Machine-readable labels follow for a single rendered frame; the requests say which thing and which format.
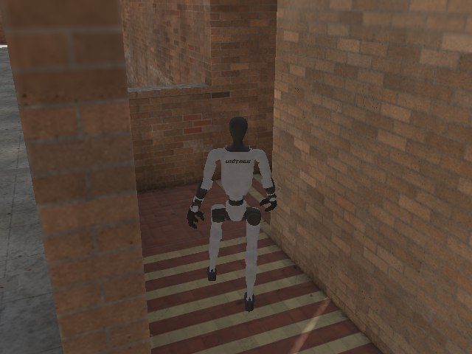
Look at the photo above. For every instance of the robot foot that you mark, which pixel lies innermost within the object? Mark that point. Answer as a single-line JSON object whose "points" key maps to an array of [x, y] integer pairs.
{"points": [[249, 305], [211, 275]]}

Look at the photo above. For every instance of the right robot forearm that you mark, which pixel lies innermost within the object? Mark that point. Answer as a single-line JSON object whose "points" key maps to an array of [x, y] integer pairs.
{"points": [[271, 193]]}

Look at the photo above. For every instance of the left robot forearm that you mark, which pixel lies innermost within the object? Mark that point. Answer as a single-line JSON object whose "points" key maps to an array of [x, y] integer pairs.
{"points": [[199, 197]]}

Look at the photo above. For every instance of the right robot hand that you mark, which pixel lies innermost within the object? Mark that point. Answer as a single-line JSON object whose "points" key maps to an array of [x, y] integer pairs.
{"points": [[266, 201]]}

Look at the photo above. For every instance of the robot left foot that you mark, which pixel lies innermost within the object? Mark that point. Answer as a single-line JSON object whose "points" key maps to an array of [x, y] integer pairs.
{"points": [[211, 275]]}

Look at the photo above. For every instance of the left robot upper arm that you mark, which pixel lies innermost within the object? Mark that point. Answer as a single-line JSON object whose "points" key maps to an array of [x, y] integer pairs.
{"points": [[210, 166]]}

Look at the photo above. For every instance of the right robot upper arm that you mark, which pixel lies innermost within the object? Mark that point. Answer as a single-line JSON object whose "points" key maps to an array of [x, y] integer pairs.
{"points": [[265, 171]]}

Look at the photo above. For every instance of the robot right foot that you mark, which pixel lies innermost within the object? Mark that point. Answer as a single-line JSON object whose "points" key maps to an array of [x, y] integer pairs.
{"points": [[249, 305]]}

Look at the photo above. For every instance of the left robot hand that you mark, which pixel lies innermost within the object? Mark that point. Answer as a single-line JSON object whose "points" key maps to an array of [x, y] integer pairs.
{"points": [[191, 217]]}

